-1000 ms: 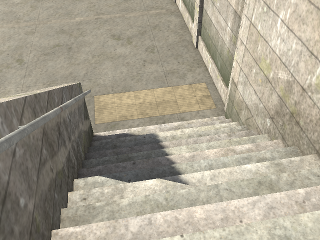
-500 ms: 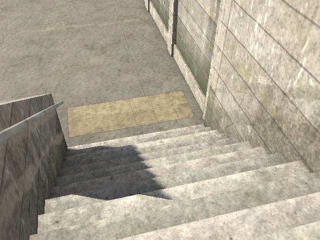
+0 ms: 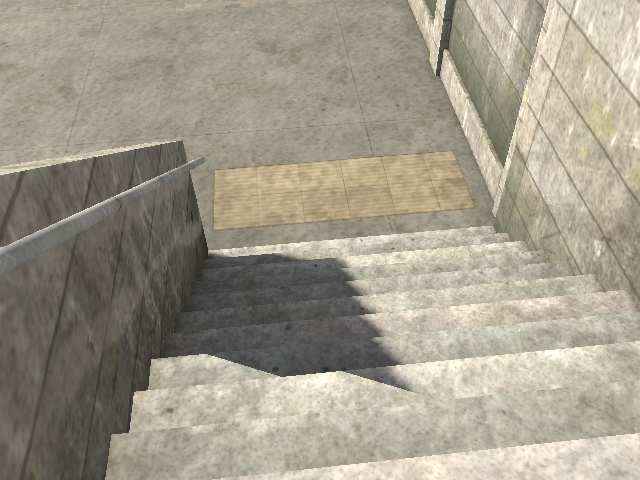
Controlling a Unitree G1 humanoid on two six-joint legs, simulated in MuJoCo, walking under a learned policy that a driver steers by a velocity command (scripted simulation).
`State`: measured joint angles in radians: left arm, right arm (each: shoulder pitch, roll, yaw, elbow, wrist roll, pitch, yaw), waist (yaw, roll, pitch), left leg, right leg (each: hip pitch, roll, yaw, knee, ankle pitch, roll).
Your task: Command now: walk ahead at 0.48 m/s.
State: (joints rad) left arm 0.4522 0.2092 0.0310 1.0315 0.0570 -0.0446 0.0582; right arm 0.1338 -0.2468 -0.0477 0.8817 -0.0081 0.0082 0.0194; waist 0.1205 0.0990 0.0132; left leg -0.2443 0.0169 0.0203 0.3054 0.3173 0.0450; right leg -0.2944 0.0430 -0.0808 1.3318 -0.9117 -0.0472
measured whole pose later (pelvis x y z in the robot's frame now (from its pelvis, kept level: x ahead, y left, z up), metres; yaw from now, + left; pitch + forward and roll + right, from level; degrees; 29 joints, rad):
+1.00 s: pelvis +0.46 +0.04 -0.35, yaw +25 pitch +0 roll -4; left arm 0.60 0.12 -0.07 1.13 0.11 -0.12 0.00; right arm 0.17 -0.25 0.04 0.92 -0.12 -0.03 0.11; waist 0.09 0.05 0.01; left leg -0.59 0.12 -0.03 0.58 0.40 0.06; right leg -0.18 -0.02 -0.29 1.08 -0.88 -0.01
